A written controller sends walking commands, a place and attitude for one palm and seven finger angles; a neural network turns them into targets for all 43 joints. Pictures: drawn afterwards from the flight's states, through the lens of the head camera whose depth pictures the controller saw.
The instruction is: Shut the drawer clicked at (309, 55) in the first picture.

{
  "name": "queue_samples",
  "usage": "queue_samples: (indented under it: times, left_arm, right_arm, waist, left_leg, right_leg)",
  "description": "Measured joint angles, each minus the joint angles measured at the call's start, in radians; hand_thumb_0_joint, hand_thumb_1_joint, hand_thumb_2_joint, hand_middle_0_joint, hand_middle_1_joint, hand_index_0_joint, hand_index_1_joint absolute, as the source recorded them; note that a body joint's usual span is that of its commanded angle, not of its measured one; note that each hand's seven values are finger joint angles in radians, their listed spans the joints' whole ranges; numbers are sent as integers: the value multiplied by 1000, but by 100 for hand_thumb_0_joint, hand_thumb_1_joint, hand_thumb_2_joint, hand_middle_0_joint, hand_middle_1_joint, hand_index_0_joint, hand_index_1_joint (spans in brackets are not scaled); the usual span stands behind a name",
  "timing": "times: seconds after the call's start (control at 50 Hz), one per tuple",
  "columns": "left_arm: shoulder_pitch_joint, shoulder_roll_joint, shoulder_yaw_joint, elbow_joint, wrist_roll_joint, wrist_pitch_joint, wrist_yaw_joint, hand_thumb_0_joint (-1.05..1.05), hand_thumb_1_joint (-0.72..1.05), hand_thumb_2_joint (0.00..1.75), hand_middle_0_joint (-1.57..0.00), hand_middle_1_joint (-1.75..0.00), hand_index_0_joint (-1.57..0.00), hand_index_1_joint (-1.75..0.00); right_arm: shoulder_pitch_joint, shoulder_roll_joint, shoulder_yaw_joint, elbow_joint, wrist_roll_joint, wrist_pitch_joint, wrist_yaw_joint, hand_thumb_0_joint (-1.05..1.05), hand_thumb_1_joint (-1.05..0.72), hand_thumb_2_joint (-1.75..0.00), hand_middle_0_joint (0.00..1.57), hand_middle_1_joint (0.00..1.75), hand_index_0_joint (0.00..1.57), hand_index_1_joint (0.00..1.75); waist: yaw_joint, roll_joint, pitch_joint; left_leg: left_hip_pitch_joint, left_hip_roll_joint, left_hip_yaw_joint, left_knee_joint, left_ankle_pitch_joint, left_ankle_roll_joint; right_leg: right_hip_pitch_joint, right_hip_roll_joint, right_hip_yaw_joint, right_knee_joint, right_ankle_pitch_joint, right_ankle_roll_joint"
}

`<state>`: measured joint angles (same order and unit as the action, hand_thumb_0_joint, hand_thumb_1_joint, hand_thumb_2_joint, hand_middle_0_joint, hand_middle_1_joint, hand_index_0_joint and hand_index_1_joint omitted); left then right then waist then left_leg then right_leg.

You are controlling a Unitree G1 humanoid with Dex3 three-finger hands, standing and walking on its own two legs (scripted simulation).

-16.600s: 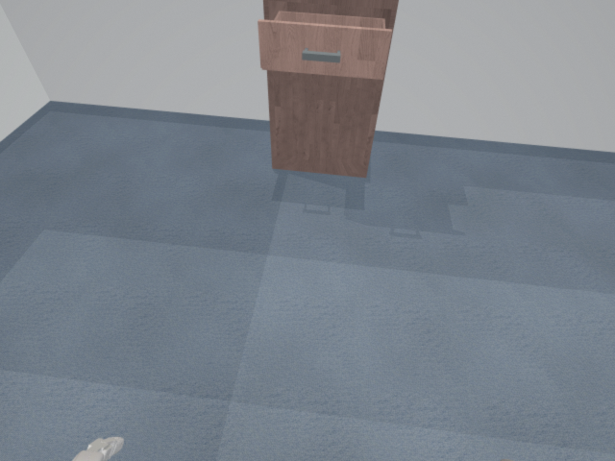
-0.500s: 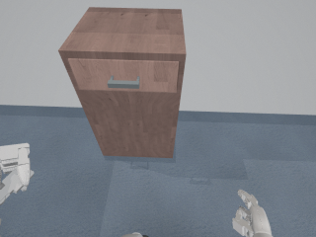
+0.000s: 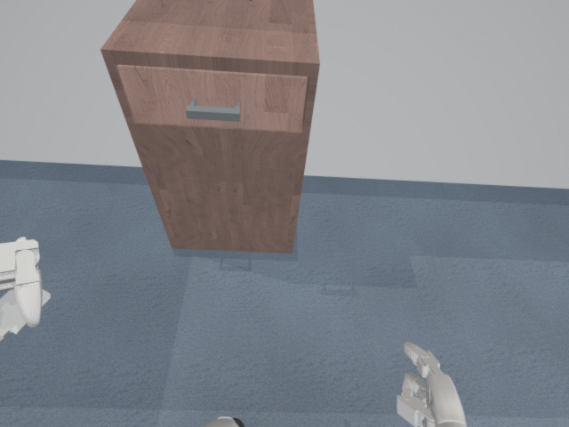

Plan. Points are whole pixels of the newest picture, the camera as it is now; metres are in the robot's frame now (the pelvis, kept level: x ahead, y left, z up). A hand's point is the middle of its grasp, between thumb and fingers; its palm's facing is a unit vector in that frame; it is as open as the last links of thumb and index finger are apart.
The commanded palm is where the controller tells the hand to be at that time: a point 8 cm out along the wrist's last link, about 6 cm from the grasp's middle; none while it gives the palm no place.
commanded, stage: stop stepping back and stand still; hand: left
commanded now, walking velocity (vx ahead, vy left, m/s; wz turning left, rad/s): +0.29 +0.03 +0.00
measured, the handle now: (214, 108) +0.81 +0.24 -0.05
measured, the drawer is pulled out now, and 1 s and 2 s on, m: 0.00 0.00 0.00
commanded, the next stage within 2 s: let the arm hang, fingers relaxed in 0.88 s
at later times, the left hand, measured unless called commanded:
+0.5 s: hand (35, 401) +0.12 +0.21 +0.17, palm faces +0.35 -0.84 -0.42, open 3.2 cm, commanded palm +0.07 +0.26 +0.18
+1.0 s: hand (9, 415) +0.11 +0.24 +0.16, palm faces +0.33 -0.83 -0.45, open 3.2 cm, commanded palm none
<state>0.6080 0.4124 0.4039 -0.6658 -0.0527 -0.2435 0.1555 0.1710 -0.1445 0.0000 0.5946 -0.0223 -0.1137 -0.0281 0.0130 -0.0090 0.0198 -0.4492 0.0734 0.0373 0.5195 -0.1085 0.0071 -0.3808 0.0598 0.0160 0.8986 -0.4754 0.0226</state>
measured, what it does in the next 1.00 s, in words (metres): steps on the spot: right foot, then left foot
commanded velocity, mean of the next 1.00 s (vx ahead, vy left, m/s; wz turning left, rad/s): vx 0.07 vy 0.03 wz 0.00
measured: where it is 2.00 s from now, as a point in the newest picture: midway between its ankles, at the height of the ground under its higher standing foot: outside the picture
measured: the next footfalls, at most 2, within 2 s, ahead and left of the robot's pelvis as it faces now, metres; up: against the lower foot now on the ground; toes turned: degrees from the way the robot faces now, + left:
right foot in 0.08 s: -0.07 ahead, -0.13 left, +0.00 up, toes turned -2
left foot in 0.28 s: +0.02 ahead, +0.10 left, +0.00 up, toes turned +1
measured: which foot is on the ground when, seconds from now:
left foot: down 0.00-0.08, up 0.10-0.26, down 0.28-1.00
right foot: up 0.00-0.06, down 0.08-1.00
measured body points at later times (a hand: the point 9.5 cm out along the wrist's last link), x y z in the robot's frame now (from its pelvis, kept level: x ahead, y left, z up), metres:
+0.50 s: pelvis -0.07 -0.02 +0.00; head -0.09 -0.02 +0.45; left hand +0.09 +0.25 +0.19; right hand +0.07 -0.28 -0.07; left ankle -0.02 +0.10 -0.73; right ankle -0.11 -0.13 -0.73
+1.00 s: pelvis -0.08 +0.00 +0.01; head -0.07 +0.00 +0.46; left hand +0.09 +0.28 +0.18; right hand +0.09 -0.22 -0.08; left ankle -0.02 +0.10 -0.73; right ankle -0.11 -0.13 -0.73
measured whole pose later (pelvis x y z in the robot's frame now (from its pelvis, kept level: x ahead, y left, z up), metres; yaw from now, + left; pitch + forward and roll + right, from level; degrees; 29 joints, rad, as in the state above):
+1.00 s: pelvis -0.08 +0.00 +0.01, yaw -1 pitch +0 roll -2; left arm 0.62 0.37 0.32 -0.52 -0.02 -0.22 0.14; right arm 0.20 -0.19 0.02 0.64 0.00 -0.12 -0.05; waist 0.01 0.02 0.02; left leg -0.32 0.02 0.03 0.48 -0.16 0.03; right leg -0.16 0.01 -0.02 0.42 -0.26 0.01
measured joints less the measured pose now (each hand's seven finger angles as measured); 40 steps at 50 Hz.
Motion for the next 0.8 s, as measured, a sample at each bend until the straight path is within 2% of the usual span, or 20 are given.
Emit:
queue_samples:
  times: [0.06,0.08,0.1,0.14,0.18,0.2,0.24,0.28,0.3,0.38,0.48,0.6,0.68,0.8]
  left_arm:
    - [37,15,3,-28,-6,-4,-4,2,89,90,-140,-160,-140,-160]
    - [46,26,10,-30,-5,-3,-6,1,89,90,-140,-160,-140,-160]
    - [42,18,0,-17,-2,-3,-13,1,89,90,-140,-160,-140,-160]
    - [47,9,-25,11,-4,9,-19,1,89,90,-140,-160,-140,-160]
    - [68,8,-27,37,-3,16,-16,1,88,90,-141,-160,-140,-160]
    - [81,6,-21,48,-2,17,-12,1,88,90,-141,-160,-140,-160]
    - [93,-3,-11,74,0,17,-3,1,88,90,-141,-160,-140,-160]
    - [84,-18,-16,102,4,17,5,1,88,90,-141,-160,-140,-160]
    - [69,-23,-23,118,6,17,7,1,88,90,-141,-160,-140,-160]
    - [22,-51,-52,172,13,26,6,1,89,90,-140,-160,-140,-160]
    - [26,-46,-68,147,22,9,-4,2,89,90,-140,-160,-140,-160]
    - [24,-49,-60,132,23,-14,-3,1,88,90,-141,-160,-140,-160]
    - [1,-50,-45,153,23,1,2,1,88,90,-141,-160,-140,-160]
    - [-9,-47,-50,127,24,27,4,2,89,90,-140,-160,-140,-160]
  right_arm:
    - [14,3,11,-11,5,-1,5,1,-90,-90,21,30,21,31]
    - [17,4,13,-18,8,2,4,1,-90,-90,21,30,21,31]
    - [13,-6,10,-13,10,10,2,1,-90,-90,21,30,21,31]
    - [24,-28,5,16,14,34,-5,1,-90,-90,21,30,21,31]
    - [57,-44,1,43,25,52,-14,1,-90,-90,21,30,21,31]
    - [74,-51,-1,51,29,58,-19,1,-90,-90,21,30,21,31]
    - [105,-69,-7,56,36,58,-32,1,-90,-90,21,30,21,30]
    - [129,-98,-20,55,39,46,-44,1,-90,-90,21,30,21,30]
    - [133,-109,-30,61,39,40,-50,1,-90,-90,20,30,21,30]
    - [114,-120,-40,70,39,35,-58,1,-90,-90,20,30,20,30]
    - [90,-105,-33,39,35,24,-49,1,-90,-90,20,30,20,30]
    - [72,-77,-18,20,29,26,-42,1,-90,-90,20,30,20,30]
    - [56,-49,3,12,26,16,-47,1,-90,-90,20,30,21,30]
    - [39,-10,38,6,19,-6,-40,1,-90,-90,20,30,21,30]
  waist:
    - [-9,2,-17]
    - [-12,-8,-21]
    - [-13,11,-12]
    - [-15,30,-11]
    - [-11,15,-36]
    - [-12,5,-49]
    - [-22,-4,-70]
    - [-35,17,-84]
    - [-44,24,-86]
    - [-39,5,-66]
    - [-46,12,-56]
    - [-24,16,-46]
    - [-11,4,-21]
    - [-5,-3,14]
  left_leg:
    - [-36,13,12,-15,31,-12]
    - [-57,6,20,-2,19,-17]
    - [-77,12,8,33,-36,-22]
    - [-93,-13,-24,162,-149,-23]
    - [-76,-48,-18,262,-184,-19]
    - [-48,-58,-8,261,-185,-14]
    - [35,-68,10,173,-157,-2]
    - [131,-60,10,37,-102,17]
    - [156,-59,4,-1,-140,9]
    - [173,-72,13,4,-128,1]
    - [162,-55,-2,23,-116,2]
    - [151,-48,-4,25,-105,11]
    - [156,-64,9,-22,-73,24]
    - [152,-75,3,-76,-29,26]
  right_leg:
    - [148,-32,-29,-254,10,-17]
    - [191,-48,-30,-351,36,-30]
    - [193,-39,-35,-374,75,-38]
    - [194,-33,-34,-380,102,-45]
    - [201,-49,-18,-398,115,-44]
    - [205,-57,-9,-405,120,-43]
    - [212,-66,-4,-407,121,-41]
    - [212,-56,-20,-386,108,-37]
    - [208,-55,-31,-366,97,-35]
    - [219,-70,-24,-345,97,-32]
    - [231,-52,-37,-370,126,-33]
    - [239,-45,-37,-411,162,-24]
    - [226,-60,-27,-424,181,-12]
    - [214,-68,-31,-452,208,-9]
